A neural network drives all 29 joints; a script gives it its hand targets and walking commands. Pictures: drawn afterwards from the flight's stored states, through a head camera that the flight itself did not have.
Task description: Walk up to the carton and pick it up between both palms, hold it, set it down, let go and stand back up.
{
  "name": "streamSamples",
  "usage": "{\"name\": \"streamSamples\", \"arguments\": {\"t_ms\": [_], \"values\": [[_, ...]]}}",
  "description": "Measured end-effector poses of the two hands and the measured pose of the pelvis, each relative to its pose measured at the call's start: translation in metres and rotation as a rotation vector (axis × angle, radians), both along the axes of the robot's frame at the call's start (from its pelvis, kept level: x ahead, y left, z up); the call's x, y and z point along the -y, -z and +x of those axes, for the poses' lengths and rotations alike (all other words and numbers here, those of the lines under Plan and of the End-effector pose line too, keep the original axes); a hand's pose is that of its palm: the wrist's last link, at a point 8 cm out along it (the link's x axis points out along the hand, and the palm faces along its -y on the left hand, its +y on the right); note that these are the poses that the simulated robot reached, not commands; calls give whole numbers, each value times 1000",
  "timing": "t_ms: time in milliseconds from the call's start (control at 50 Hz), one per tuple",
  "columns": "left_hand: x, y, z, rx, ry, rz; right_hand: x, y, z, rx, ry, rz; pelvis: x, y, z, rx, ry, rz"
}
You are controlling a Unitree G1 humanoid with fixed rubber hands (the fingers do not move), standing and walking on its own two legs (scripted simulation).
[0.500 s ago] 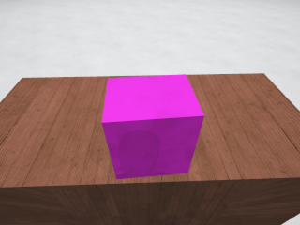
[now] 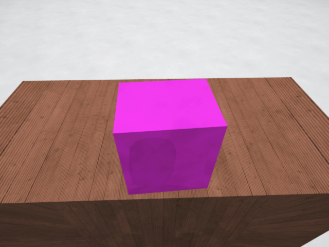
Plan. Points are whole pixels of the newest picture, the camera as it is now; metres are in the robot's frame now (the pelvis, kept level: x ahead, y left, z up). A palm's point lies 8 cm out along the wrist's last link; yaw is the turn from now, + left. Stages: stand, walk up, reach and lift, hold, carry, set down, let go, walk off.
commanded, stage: stand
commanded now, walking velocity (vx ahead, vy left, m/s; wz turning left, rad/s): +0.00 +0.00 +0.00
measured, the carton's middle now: (166, 138) +0.41 +0.02 +0.05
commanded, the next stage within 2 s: none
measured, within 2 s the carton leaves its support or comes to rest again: neither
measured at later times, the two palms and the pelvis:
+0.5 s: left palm out of the picture +0.06 +0.27 -0.12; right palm out of the picture +0.07 -0.27 -0.12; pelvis +0.00 +0.00 +0.00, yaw +0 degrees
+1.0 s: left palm out of the picture +0.05 +0.27 -0.12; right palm out of the picture +0.06 -0.27 -0.12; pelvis +0.00 +0.00 +0.00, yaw +0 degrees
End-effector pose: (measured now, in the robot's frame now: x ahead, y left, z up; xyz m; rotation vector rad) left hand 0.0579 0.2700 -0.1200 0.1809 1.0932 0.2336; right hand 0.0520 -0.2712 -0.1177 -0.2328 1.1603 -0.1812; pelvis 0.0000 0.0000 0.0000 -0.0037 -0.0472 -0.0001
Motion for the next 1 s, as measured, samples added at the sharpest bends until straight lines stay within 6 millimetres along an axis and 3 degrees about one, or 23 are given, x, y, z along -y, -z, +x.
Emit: {"name": "streamSamples", "arguments": {"t_ms": [360, 1000], "values": [[2, 0, -1, -20, -1, 1, 0, -1, 15, 14, -16, 4, 2, -1, 2, -4, 0, 2], [3, 1, -4, -36, -1, -1, 1, 1, 13, -9, -19, 6, 3, -1, 2, -5, 0, 4]]}}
